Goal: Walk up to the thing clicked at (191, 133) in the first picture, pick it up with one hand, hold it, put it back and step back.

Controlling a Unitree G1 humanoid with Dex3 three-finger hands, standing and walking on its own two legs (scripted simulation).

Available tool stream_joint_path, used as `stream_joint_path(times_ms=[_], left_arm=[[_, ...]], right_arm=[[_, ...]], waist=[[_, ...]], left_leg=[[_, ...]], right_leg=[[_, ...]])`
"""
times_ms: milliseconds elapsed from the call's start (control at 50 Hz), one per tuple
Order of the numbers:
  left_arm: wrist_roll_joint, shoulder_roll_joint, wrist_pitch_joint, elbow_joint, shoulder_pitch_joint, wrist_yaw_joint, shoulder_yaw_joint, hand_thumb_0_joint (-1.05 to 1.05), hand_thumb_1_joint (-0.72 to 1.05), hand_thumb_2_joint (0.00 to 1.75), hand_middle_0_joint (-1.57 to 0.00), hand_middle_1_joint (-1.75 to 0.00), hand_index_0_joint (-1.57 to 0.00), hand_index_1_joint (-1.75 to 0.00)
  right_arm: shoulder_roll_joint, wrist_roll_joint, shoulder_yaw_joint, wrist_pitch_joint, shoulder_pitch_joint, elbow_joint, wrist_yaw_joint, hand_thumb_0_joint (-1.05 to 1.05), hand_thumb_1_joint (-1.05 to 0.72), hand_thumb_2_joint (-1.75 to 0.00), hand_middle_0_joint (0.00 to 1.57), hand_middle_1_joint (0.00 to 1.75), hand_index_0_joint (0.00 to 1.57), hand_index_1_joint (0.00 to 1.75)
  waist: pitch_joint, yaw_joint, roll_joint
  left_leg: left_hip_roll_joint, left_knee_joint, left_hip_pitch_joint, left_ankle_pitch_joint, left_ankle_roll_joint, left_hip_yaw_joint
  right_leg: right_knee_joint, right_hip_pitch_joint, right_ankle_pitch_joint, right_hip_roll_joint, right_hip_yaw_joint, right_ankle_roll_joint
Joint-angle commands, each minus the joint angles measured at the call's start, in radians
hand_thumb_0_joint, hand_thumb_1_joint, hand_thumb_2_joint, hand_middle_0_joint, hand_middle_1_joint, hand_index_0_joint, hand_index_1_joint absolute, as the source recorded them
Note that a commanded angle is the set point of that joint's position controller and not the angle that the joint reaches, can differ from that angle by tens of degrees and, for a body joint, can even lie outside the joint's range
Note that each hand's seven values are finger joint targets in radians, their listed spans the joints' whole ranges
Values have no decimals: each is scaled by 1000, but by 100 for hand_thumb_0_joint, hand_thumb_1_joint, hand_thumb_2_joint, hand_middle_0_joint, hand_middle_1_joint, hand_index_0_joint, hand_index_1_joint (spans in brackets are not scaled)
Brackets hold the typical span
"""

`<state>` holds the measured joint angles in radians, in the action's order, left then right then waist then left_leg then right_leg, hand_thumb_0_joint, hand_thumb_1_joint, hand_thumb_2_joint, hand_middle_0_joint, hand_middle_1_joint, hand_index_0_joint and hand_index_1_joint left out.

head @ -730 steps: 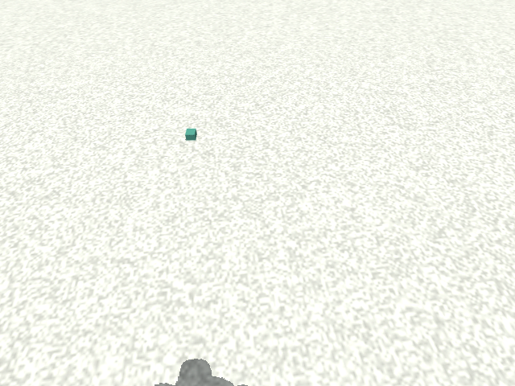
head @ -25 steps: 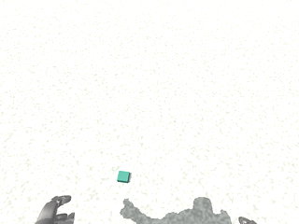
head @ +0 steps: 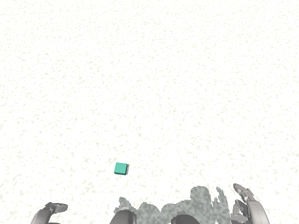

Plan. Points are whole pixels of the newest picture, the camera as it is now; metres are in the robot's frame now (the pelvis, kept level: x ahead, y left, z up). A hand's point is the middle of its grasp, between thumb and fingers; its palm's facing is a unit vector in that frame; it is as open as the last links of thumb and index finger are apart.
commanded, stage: rise first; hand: left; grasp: from above
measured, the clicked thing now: (120, 168) +0.46 +0.18 -0.67
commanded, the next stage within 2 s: none
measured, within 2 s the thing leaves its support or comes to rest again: neither
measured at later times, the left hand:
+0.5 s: hand (76, 210) +0.20 +0.27 -0.27, palm faces -0.41 -0.66 -0.63, open 13.2 cm
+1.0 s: hand (94, 184) +0.32 +0.27 -0.44, palm faces -0.51 -0.20 -0.83, open 12.7 cm
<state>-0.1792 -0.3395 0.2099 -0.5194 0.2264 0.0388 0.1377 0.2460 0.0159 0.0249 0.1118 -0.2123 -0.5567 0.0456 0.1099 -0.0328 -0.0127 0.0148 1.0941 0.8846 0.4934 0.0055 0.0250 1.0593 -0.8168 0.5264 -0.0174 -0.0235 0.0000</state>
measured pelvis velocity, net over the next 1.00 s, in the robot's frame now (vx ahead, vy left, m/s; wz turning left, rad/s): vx -0.09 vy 0.00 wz -0.10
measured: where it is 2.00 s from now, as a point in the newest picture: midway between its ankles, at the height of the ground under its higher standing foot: outside the picture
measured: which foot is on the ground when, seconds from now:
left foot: down 0.00-1.00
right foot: down 0.00-1.00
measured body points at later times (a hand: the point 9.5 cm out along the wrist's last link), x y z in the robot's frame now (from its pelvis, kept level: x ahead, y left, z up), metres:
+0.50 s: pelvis -0.04 -0.01 -0.13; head +0.12 +0.00 +0.29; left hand +0.22 +0.30 -0.23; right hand +0.15 -0.27 -0.23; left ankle +0.02 +0.11 -0.66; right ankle -0.01 -0.12 -0.66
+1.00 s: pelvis -0.09 +0.00 -0.30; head +0.12 +0.02 +0.10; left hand +0.35 +0.28 -0.39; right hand -0.02 -0.29 -0.42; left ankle +0.02 +0.11 -0.66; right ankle -0.01 -0.12 -0.66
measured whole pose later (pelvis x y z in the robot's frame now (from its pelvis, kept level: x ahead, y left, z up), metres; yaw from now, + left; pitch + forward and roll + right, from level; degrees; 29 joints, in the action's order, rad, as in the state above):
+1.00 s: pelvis -0.09 +0.00 -0.30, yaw -6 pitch +33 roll -6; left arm -1.02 -0.67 -0.35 -1.15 -0.68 -0.15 0.14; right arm 0.27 -0.06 0.02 0.06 -0.15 -0.73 -0.09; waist 0.11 -0.10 -0.01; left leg 0.03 2.17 2.14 0.63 0.00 0.10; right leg 2.14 -2.05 0.68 -0.04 -0.09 0.01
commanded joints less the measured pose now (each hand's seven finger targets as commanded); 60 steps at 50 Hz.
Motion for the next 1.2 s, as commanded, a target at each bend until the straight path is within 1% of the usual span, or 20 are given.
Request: stream_joint_path(times_ms=[0,100,160,220,320,360,400,420,480,500,540,560,700,820,860,940,1020,1040,1120,1180], left_arm=[[-24,-194,5,172,44,-14,66,0,-37,80,-28,-87,-28,-87],[-40,-189,1,207,89,-14,73,0,-36,82,-28,-85,-27,-86],[-67,-201,-25,229,-11,-19,52,0,-39,84,-26,-87,-25,-88],[-115,-219,-79,142,-77,-25,59,0,-40,84,-26,-86,-25,-87],[-218,-238,-208,61,-227,-26,27,0,-42,85,-28,-86,-26,-88],[-268,-300,-255,6,-263,-37,69,0,-42,85,-27,-88,-26,-89],[-316,-341,-296,-8,-315,-47,79,0,-41,85,-28,-88,-27,-89],[-340,-330,-314,-17,-334,-50,65,0,-41,86,-28,-89,-27,-90],[-395,-397,-344,-40,-417,-74,97,0,-40,84,-29,-89,-28,-90],[-420,-399,-349,-95,-447,-80,90,0,-42,86,-26,-91,-26,-92],[-461,-419,-368,-135,-515,-87,92,0,-42,87,-25,-92,-25,-92],[-485,-447,-381,-128,-584,-88,91,0,-41,86,-27,-91,-27,-91],[-635,-513,-473,-291,-892,-121,50,0,-38,84,-30,-85,-30,-86],[-749,-600,-535,-442,-1049,-181,55,0,-33,83,-32,-78,-31,-80],[-783,-629,-551,-464,-1073,-200,72,0,-27,81,-31,-78,-31,-78],[-853,-679,-576,-498,-1182,-249,79,0,-29,84,-26,-77,-25,-78],[-899,-665,-575,-565,-1241,-285,44,0,-30,85,-27,-75,-25,-76],[-916,-689,-574,-563,-1261,-293,55,0,-30,85,-27,-75,-25,-76],[-959,-679,-570,-609,-1295,-312,25,0,-32,85,-26,-75,-25,-76],[-984,-698,-574,-640,-1299,-320,29,0,-32,85,-27,-73,-26,-74]], right_arm=[[143,-3,52,60,-13,143,14,0,-89,-90,20,30,20,30],[146,-5,55,72,-2,164,10,0,-88,-89,20,30,20,30],[145,-5,52,86,6,162,6,0,-89,-90,20,30,20,30],[156,-10,58,99,12,138,-4,0,-89,-90,20,30,20,30],[177,-10,70,128,33,100,-30,0,-91,-90,20,30,20,30],[193,-8,72,131,40,79,-41,0,-92,-91,20,30,20,30],[200,-9,78,128,48,65,-48,0,-93,-91,20,30,20,30],[203,-9,82,124,43,60,-53,0,-93,-91,20,30,20,30],[207,-9,87,109,34,31,-64,0,-94,-91,20,30,20,30],[210,-11,84,103,35,21,-68,0,-94,-91,20,30,20,30],[217,-15,91,89,28,-1,-80,0,-94,-91,20,30,20,30],[219,-17,97,82,17,-5,-82,0,-95,-92,20,30,20,30],[220,-35,95,48,-34,-69,-97,0,-95,-92,20,30,20,30],[220,-53,75,13,-39,-93,-109,0,-91,-91,20,30,20,30],[227,-61,70,-1,-44,-98,-115,0,-87,-90,20,30,20,30],[236,-79,62,-29,-61,-117,-123,0,-86,-89,20,30,20,30],[241,-95,56,-53,-67,-134,-127,0,-86,-89,20,30,20,30],[243,-99,55,-60,-76,-139,-126,0,-87,-89,20,30,20,30],[251,-113,48,-80,-78,-148,-132,0,-88,-90,20,30,20,30],[251,-121,38,-92,-86,-153,-135,0,-89,-90,20,30,20,30]], waist=[[237,-9,-42],[235,1,-73],[248,-26,-69],[247,-29,-57],[361,-28,-65],[401,-1,-79],[465,13,-98],[492,7,-91],[577,24,-65],[569,15,-62],[595,27,-73],[640,22,-80],[675,-17,-57],[617,-30,-58],[633,-22,-89],[649,-46,-150],[601,-82,-173],[628,-73,-180],[612,-92,-217],[603,-99,-205]], left_leg=[[-10,-92,-169,-279,19,-11],[-5,-68,-124,-256,7,9],[-4,-9,-71,-226,13,9],[-3,73,18,-203,14,25],[-12,231,153,-144,16,21],[-12,288,209,-155,12,30],[-13,348,242,-156,14,27],[-15,374,262,-160,16,25],[-18,470,333,-198,27,5],[-19,499,385,-182,26,5],[-13,533,396,-180,24,18],[-14,564,408,-174,27,11],[-12,713,593,-32,32,-1],[-18,792,768,110,33,-3],[-15,799,748,112,30,12],[-12,838,741,118,25,31],[-10,860,778,157,24,46],[-11,876,764,129,24,41],[-9,902,763,112,19,56],[-12,932,795,89,22,53]], right_leg=[[-116,56,-278,-7,-1,20],[-45,-26,-223,-12,-13,29],[2,-91,-210,-14,-6,29],[104,-212,-175,-16,-12,32],[262,-382,-133,-16,1,32],[341,-449,-134,-16,1,36],[394,-505,-132,-18,7,36],[415,-530,-135,-20,5,36],[457,-540,-179,-26,11,30],[485,-570,-165,-25,7,32],[536,-637,-144,-25,-7,36],[544,-641,-140,-26,-3,34],[636,-748,-45,-35,-20,30],[702,-858,104,-42,-37,32],[746,-905,107,-42,-57,36],[814,-984,102,-43,-81,41],[850,-1062,126,-40,-99,41],[857,-1056,103,-40,-98,42],[900,-1110,82,-40,-112,44],[919,-1097,59,-43,-117,42]])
